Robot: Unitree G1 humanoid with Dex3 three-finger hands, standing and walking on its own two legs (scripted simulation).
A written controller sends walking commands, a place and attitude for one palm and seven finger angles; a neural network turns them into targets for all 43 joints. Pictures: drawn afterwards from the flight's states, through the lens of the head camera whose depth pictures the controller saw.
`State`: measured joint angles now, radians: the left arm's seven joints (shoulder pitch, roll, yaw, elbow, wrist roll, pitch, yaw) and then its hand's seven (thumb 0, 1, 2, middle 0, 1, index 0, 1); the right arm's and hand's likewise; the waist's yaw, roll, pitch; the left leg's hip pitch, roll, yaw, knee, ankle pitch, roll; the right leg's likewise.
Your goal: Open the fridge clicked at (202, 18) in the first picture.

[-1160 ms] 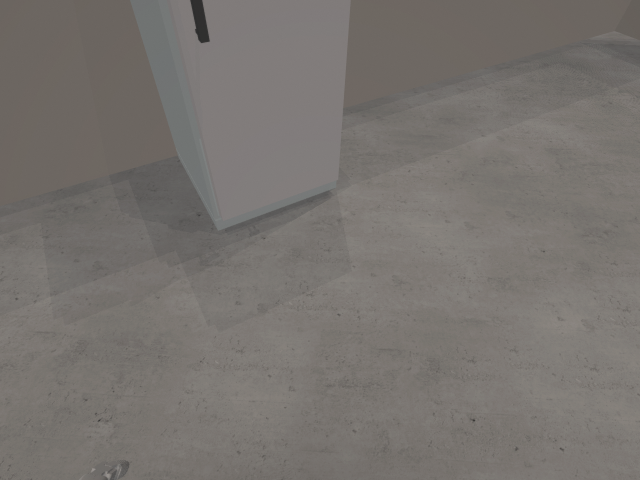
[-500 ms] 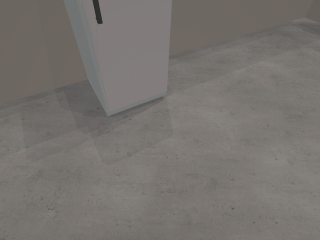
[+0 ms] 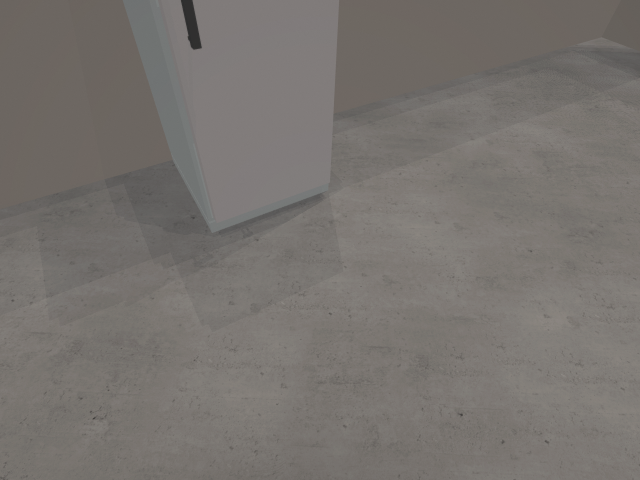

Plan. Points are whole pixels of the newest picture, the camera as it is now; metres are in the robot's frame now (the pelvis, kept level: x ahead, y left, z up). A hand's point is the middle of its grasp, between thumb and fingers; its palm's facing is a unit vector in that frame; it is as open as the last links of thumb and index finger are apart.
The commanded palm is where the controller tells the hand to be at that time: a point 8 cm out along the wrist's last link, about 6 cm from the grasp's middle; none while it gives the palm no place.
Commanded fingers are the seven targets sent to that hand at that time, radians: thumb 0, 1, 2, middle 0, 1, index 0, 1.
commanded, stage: look at it before walking up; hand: left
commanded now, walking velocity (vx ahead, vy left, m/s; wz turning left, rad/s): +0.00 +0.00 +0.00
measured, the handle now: out of the picture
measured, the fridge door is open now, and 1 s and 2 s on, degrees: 0 0 0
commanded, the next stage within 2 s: walk to a spot facing it in 0.48 s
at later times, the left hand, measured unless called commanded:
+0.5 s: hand out of the picture +0.08 +0.25 -0.16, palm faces -0.03 -0.94 -0.34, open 7.4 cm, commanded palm none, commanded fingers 0.00 0.90 0.90 -0.20 -0.30 -0.20 -0.30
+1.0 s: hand out of the picture +0.08 +0.16 -0.18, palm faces -0.04 -0.98 -0.21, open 7.4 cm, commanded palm none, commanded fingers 0.00 0.90 0.90 -0.20 -0.30 -0.20 -0.30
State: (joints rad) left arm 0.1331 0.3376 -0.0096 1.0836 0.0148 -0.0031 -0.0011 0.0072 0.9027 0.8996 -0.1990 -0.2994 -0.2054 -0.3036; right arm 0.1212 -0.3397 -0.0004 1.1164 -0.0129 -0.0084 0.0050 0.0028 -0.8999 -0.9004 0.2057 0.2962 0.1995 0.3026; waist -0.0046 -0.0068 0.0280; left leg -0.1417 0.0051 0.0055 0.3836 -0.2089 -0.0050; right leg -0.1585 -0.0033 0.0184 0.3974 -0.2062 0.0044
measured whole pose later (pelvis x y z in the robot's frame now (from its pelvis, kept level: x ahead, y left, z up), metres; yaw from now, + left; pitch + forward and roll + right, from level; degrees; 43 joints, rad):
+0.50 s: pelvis +0.01 +0.00 +0.00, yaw +0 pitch -2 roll +0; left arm 0.13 0.34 -0.01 1.09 0.02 0.00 0.00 0.01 0.90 0.90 -0.20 -0.30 -0.21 -0.30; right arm 0.10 -0.34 0.00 1.11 -0.01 -0.01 0.00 0.00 -0.90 -0.90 0.21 0.30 0.20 0.30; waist 0.00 -0.01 0.03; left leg -0.13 0.00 0.01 0.36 -0.21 0.00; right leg -0.14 -0.01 0.02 0.38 -0.21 0.01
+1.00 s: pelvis +0.09 -0.03 -0.02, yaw -6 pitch -1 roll +0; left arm 0.37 0.18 0.03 1.07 0.02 -0.05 -0.01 0.01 0.91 0.90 -0.20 -0.30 -0.20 -0.30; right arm 0.33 -0.22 -0.02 1.14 -0.02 0.00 0.01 0.00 -0.90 -0.90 0.20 0.30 0.20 0.30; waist 0.02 0.02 0.02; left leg -0.28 0.08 0.08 0.96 -0.49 -0.01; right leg -0.18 0.02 -0.06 0.60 -0.40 -0.06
